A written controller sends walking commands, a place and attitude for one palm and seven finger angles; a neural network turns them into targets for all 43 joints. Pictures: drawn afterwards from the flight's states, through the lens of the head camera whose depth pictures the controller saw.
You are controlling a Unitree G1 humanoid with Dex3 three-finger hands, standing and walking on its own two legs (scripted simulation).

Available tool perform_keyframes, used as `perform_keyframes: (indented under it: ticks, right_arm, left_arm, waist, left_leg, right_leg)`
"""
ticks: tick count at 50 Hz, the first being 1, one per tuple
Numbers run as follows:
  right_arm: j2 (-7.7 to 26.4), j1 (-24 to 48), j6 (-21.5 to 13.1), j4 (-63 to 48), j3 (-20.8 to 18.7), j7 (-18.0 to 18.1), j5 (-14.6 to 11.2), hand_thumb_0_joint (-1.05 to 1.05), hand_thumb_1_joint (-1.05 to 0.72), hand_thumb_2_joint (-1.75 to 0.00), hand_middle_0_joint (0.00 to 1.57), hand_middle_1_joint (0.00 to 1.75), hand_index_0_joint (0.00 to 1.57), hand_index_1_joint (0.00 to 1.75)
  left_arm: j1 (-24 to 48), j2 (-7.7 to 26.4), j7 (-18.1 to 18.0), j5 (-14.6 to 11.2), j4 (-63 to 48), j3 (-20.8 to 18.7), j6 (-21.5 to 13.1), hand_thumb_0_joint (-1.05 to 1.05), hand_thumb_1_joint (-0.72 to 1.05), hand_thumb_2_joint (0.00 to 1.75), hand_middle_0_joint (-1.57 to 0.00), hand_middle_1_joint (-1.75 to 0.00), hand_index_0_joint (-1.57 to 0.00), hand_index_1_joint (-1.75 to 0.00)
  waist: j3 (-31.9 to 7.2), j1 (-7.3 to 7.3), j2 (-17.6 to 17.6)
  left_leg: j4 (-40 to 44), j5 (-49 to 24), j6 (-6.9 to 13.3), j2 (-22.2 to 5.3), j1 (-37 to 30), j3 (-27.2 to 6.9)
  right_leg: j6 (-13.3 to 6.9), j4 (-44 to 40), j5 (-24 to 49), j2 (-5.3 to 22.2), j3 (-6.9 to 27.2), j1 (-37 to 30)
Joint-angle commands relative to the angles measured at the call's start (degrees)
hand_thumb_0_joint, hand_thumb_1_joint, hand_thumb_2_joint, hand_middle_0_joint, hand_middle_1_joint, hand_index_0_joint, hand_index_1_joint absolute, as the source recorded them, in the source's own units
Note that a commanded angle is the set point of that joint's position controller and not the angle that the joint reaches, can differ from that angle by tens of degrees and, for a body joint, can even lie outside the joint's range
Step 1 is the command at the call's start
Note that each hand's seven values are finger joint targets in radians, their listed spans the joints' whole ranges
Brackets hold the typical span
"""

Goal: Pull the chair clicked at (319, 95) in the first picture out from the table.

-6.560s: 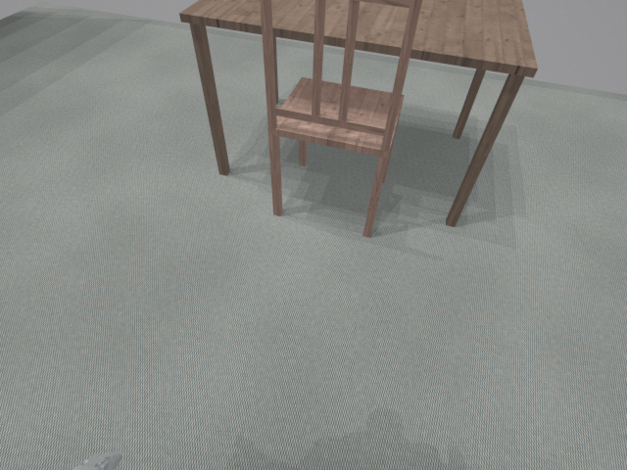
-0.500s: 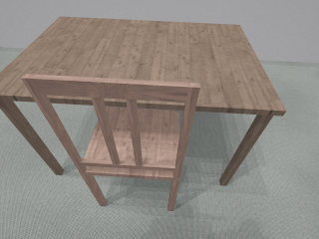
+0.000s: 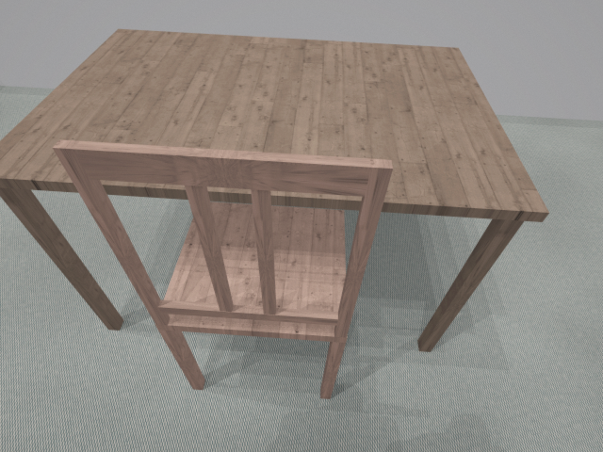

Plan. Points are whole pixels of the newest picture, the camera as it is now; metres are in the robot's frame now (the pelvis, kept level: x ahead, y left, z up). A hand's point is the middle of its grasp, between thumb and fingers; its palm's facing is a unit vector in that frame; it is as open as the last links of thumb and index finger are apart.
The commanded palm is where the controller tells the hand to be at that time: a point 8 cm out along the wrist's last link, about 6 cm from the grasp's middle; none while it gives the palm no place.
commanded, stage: look again from close up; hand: left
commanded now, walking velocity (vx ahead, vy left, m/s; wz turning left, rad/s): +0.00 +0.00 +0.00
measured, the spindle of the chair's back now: (214, 257) +0.44 +0.19 -0.05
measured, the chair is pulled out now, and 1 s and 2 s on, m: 0.00 0.00 0.00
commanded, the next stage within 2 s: raise the hand toward the chair's back in 0.46 s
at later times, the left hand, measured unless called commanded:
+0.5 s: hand out of the picture -0.03 +0.18 -0.18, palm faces +0.02 -0.98 -0.18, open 7.3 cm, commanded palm none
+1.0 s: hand out of the picture +0.13 +0.16 -0.07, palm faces +0.00 -1.00 +0.02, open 9.3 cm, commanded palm +0.10 +0.24 -0.07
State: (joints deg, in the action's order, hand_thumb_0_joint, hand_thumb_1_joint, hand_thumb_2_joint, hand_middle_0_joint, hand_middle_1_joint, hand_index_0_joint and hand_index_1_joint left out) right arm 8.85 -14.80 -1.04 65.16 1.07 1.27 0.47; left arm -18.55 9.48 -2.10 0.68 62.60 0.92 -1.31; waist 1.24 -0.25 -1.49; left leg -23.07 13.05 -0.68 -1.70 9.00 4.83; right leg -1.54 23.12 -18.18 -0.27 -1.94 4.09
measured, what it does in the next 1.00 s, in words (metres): lowers itself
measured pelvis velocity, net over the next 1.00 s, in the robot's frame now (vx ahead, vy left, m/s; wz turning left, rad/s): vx -0.07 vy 0.00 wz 0.04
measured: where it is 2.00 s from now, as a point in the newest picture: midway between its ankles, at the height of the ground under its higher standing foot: outside the picture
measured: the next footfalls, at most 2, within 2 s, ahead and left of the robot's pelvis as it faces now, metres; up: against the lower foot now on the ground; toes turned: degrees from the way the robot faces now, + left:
none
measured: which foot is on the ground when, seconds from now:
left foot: down 0.00-1.00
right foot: down 0.00-1.00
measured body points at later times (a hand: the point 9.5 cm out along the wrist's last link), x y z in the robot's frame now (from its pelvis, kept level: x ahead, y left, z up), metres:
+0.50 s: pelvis -0.01 +0.02 +0.00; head +0.00 +0.02 +0.45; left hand -0.03 +0.23 -0.16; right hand -0.01 -0.20 -0.16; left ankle -0.01 +0.13 -0.74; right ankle -0.06 -0.10 -0.74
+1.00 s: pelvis -0.07 +0.00 -0.09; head -0.03 +0.02 +0.35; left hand +0.12 +0.22 -0.07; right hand +0.18 -0.24 -0.12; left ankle -0.01 +0.13 -0.74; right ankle -0.06 -0.10 -0.74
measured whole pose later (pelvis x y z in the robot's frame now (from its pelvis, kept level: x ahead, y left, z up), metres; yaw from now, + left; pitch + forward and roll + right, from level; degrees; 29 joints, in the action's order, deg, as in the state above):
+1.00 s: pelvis -0.07 +0.00 -0.09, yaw +2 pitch +12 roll +0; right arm 14.6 -6.7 -11.1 27.6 -3.8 0.2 -1.2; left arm -22.9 9.0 14.3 -11.0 6.9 -4.0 -27.3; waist -8.6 0.0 -2.1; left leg -65.4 25.5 -0.2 -2.5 52.2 1.7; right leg -2.2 67.3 -33.4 1.1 -4.5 46.3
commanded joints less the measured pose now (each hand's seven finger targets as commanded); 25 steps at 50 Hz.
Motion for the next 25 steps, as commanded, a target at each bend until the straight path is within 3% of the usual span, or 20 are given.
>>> perform_keyframes:
  ticks: [1,2,5,8,11,13,16,23,25]
  right_arm:
    - [5.46,-2.96,-0.71,-1.53,-0.96,0.42,-0.25,0.00,-0.90,-0.90,0.20,0.30,0.20,0.30]
    - [5.17,-2.68,-0.66,-1.41,-0.90,0.38,-0.34,0.00,-0.90,-0.90,0.20,0.30,0.20,0.30]
    - [5.42,-3.48,-0.83,-1.40,-0.96,0.36,-0.21,0.00,-0.90,-0.90,0.20,0.30,0.20,0.30]
    - [5.29,-3.64,-0.90,-1.31,-0.91,0.37,-0.31,0.00,-0.90,-0.90,0.20,0.30,0.20,0.30]
    - [5.20,-4.08,-1.01,-1.34,-1.02,0.40,-0.31,0.00,-0.90,-0.90,0.20,0.30,0.20,0.30]
    - [5.15,-4.03,-0.90,-1.38,-1.02,0.39,-0.31,0.00,-0.90,-0.90,0.20,0.30,0.20,0.30]
    - [5.02,-4.39,-1.02,-1.19,-1.03,0.39,-0.33,0.00,-0.90,-0.90,0.20,0.30,0.20,0.30]
    - [4.91,-4.44,-0.91,-1.14,-1.04,0.42,-0.36,0.00,-0.90,-0.90,0.20,0.30,0.20,0.30]
    - [4.93,-4.75,-0.93,-1.18,-1.07,0.41,-0.34,0.00,-0.90,-0.90,0.20,0.30,0.20,0.30]
  left_arm:
    - [-4.91,5.35,-0.62,0.04,-0.85,-0.72,-0.63,0.00,0.90,0.90,-0.20,-0.30,-0.20,-0.30]
    - [-4.81,5.26,-0.53,0.07,-0.86,-0.70,-0.55,0.00,0.90,0.90,-0.20,-0.30,-0.20,-0.30]
    - [-5.00,5.16,-0.58,0.08,-0.83,-0.73,-0.57,0.00,0.90,0.90,-0.20,-0.30,-0.20,-0.30]
    - [-4.90,5.06,-0.52,0.13,-0.75,-0.75,-0.51,0.00,0.90,0.90,-0.20,-0.30,-0.20,-0.30]
    - [-5.34,4.87,-0.56,0.10,-0.69,-0.81,-0.58,0.00,0.90,0.90,-0.20,-0.30,-0.20,-0.30]
    - [-5.25,4.82,-0.55,0.10,-0.64,-0.72,-0.48,0.00,0.90,0.90,-0.20,-0.30,-0.20,-0.30]
    - [-5.47,4.71,-0.59,0.11,-0.56,-0.82,-0.55,0.00,0.90,0.90,-0.20,-0.30,-0.20,-0.30]
    - [-5.82,4.43,-0.57,0.13,-0.25,-0.70,-0.28,0.00,0.90,0.90,-0.20,-0.30,-0.20,-0.30]
    - [-5.91,4.31,-0.58,0.12,-0.28,-0.76,-0.30,0.00,0.90,0.90,-0.20,-0.30,-0.20,-0.30]
  waist:
    - [2.89,-0.17,1.11]
    - [4.36,-0.36,1.13]
    - [2.19,-0.15,1.66]
    - [3.47,-0.24,1.26]
    - [1.83,-0.15,1.17]
    - [3.41,-0.19,0.75]
    - [2.01,-0.17,0.83]
    - [3.96,-0.23,1.44]
    - [3.00,-0.10,1.03]
  left_leg:
    - [2.48,-12.54,2.31,-4.87,-3.05,-4.84]
    - [3.06,-11.18,2.40,-4.83,-2.29,-4.67]
    - [2.96,-12.32,2.50,-4.89,-3.51,-4.97]
    - [3.20,-11.99,2.58,-4.80,-2.50,-5.02]
    - [2.92,-13.00,2.70,-4.88,-3.50,-5.06]
    - [3.17,-11.65,2.68,-4.70,-2.55,-5.22]
    - [2.85,-13.21,2.79,-4.77,-3.28,-5.18]
    - [3.52,-11.21,2.95,-4.55,-2.23,-5.44]
    - [3.46,-11.48,3.01,-4.65,-2.83,-5.52]
  right_leg:
    - [-0.05,-4.53,16.52,6.39,4.71,6.69]
    - [-0.04,-5.01,15.02,6.26,4.54,7.27]
    - [-0.13,-4.50,14.76,6.31,4.71,6.78]
    - [-0.11,-4.66,14.25,6.29,4.55,7.02]
    - [-0.05,-4.36,14.79,6.38,4.41,6.64]
    - [-0.11,-4.55,13.94,6.32,4.47,7.25]
    - [-0.06,-4.20,15.04,6.49,4.27,6.64]
    - [-0.04,-4.51,12.40,6.45,4.02,7.71]
    - [-0.01,-4.31,12.39,6.40,3.96,7.57]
